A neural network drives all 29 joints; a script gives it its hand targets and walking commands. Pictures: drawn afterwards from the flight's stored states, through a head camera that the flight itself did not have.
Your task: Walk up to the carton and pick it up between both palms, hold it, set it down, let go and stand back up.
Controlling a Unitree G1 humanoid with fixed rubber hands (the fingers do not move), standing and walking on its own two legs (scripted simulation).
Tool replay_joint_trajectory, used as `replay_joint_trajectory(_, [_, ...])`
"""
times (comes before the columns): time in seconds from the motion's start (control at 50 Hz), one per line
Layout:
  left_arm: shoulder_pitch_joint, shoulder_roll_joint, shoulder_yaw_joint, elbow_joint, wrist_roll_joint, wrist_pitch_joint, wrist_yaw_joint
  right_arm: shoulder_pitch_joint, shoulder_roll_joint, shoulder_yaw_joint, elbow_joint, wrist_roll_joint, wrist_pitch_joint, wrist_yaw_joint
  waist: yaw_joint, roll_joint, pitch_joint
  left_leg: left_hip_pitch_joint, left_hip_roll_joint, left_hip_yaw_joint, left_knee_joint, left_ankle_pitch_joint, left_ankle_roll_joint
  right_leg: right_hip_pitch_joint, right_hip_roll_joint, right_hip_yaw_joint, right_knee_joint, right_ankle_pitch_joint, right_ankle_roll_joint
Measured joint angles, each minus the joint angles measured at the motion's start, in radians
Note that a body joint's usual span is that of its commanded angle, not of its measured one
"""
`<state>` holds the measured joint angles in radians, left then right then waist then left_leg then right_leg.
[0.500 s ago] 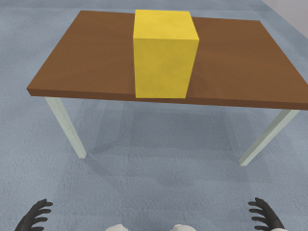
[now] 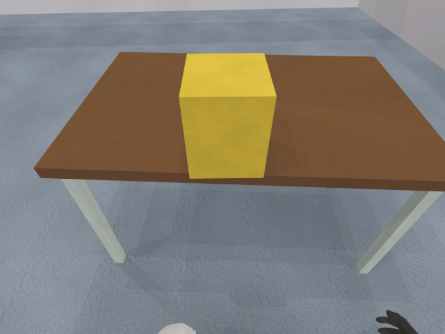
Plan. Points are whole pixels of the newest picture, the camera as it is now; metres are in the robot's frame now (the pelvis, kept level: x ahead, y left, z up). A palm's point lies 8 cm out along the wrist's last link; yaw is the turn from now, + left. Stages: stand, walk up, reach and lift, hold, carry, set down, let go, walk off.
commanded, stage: walk up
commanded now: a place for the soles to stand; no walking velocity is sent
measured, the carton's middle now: (226, 117) +0.63 +0.01 +0.06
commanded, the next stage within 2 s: none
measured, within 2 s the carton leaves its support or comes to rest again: neither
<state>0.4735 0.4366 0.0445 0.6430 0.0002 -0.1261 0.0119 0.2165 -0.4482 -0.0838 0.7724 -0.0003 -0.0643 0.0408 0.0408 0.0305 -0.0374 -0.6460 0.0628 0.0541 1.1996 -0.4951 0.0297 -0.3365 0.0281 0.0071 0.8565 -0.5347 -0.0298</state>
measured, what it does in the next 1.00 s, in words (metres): walks ahead: left foot, then right foot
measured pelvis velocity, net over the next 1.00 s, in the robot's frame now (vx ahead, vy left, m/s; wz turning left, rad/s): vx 0.16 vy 0.03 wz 0.02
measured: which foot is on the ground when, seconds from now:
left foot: up 0.00-0.10, down 0.12-0.52, up 0.54-0.88, down 0.90-1.00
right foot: down 0.00-0.14, up 0.16-0.48, down 0.50-0.92, up 0.94-1.00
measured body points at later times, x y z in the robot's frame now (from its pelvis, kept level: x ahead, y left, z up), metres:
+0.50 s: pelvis +0.07 +0.01 -0.01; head +0.07 +0.00 +0.44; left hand +0.18 +0.34 -0.08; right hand +0.17 -0.34 -0.09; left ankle +0.15 +0.13 -0.70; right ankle +0.12 -0.12 -0.70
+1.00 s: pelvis +0.16 +0.03 -0.01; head +0.16 +0.04 +0.44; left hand +0.20 +0.37 -0.09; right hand +0.33 -0.28 -0.08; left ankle +0.25 +0.13 -0.70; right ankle +0.13 -0.11 -0.66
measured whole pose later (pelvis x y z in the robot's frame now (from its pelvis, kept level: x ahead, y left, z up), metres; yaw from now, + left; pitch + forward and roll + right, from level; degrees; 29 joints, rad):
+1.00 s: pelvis +0.16 +0.03 -0.01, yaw +1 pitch -3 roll -1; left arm 0.46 0.45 0.06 0.64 0.00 -0.09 0.01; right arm 0.17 -0.42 -0.08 0.77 0.00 -0.08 0.04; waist 0.04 0.02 0.04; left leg -0.50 0.01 0.05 0.88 -0.33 0.05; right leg -0.41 -0.04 -0.01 1.13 -0.50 0.00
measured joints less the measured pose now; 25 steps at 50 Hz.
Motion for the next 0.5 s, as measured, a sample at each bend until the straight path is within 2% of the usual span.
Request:
replay_joint_trajectory(0.06, [0.029,0.000,0.000,0.000,0.000,0.000,0.003,-0.050,0.017,0.000,-0.001,0.000,0.003,0.005,0.035,0.008,0.028,-0.027,0.001,-0.001,-0.113,0.034,0.000,0.022,0.000,0.007,-0.013,-0.009,0.006])
replay_joint_trajectory(0.12, [0.044,0.001,0.000,0.000,0.000,0.002,0.003,-0.088,0.037,0.000,-0.001,0.000,-0.013,0.007,0.055,0.008,0.029,-0.004,0.000,-0.001,-0.330,0.104,0.000,0.023,0.001,0.005,-0.012,-0.027,0.014])
replay_joint_trajectory(0.14, [0.041,0.001,0.000,0.000,0.000,0.003,0.003,-0.098,0.041,0.000,-0.001,0.000,-0.023,0.007,0.053,0.004,0.040,0.012,-0.006,0.001,-0.373,0.209,0.000,0.024,-0.005,0.005,0.011,-0.037,0.015])
replay_joint_trajectory(0.16, [0.030,0.000,-0.001,0.001,0.000,0.005,0.003,-0.109,0.045,0.000,0.000,0.000,-0.031,0.005,0.046,-0.003,0.068,0.028,-0.016,0.006,-0.368,0.278,0.003,0.024,-0.014,0.009,0.067,-0.041,0.014])
replay_joint_trajectory(0.24, [-0.008,-0.002,-0.003,0.000,0.000,0.023,0.003,-0.103,0.063,0.000,0.001,0.000,-0.026,0.000,0.015,-0.012,0.129,0.093,-0.026,0.012,-0.293,0.195,0.017,-0.030,-0.015,0.022,0.348,-0.030,0.014])
replay_joint_trajectory(0.28, [-0.031,0.006,-0.003,0.000,0.000,0.035,0.001,-0.088,0.073,0.000,0.000,0.000,-0.017,-0.001,-0.003,-0.022,0.138,0.124,-0.023,0.012,-0.293,0.178,0.017,-0.062,-0.017,0.021,0.385,-0.007,0.014])
replay_joint_trajectory(0.38, [-0.074,0.023,-0.001,-0.001,0.000,0.048,-0.009,-0.033,0.055,0.000,0.000,0.000,-0.012,-0.001,-0.049,-0.038,0.151,0.178,-0.022,0.013,-0.294,0.153,0.017,-0.099,-0.038,0.021,0.319,0.014,0.014])
replay_joint_trajectory(0.46, [-0.082,0.029,0.008,-0.001,0.000,0.049,-0.012,0.016,0.020,0.000,0.000,0.000,0.006,0.002,-0.076,-0.039,0.124,0.185,-0.017,0.015,-0.294,0.133,0.017,-0.099,-0.042,0.016,0.190,0.014,0.012])
replay_joint_trajectory(0.5, [-0.078,0.032,0.014,-0.001,0.000,0.047,-0.012,0.030,0.003,0.000,0.000,0.000,0.017,0.003,-0.078,-0.038,0.107,0.177,-0.006,0.021,-0.289,0.122,0.017,-0.093,-0.042,0.003,0.084,0.022,0.000])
